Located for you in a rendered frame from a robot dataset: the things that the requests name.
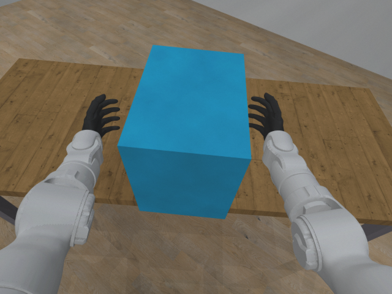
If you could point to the robot left forearm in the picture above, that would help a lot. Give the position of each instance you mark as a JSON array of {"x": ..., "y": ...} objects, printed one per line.
[{"x": 79, "y": 169}]

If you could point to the robot right forearm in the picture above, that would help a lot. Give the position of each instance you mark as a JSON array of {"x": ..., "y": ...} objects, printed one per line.
[{"x": 298, "y": 187}]

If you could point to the robot left hand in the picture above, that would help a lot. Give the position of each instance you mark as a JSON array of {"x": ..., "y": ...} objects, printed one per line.
[{"x": 94, "y": 116}]

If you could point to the robot right hand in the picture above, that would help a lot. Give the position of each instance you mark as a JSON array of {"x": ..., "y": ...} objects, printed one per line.
[{"x": 272, "y": 119}]

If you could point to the right robot upper arm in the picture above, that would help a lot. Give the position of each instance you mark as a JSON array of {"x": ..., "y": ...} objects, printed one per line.
[{"x": 332, "y": 244}]

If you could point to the left robot upper arm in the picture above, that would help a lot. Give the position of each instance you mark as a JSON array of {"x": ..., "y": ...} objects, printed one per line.
[{"x": 55, "y": 218}]

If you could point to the carton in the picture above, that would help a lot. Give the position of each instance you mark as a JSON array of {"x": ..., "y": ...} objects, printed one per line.
[{"x": 185, "y": 144}]

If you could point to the table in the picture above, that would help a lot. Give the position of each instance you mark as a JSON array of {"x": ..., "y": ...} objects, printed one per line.
[{"x": 341, "y": 132}]

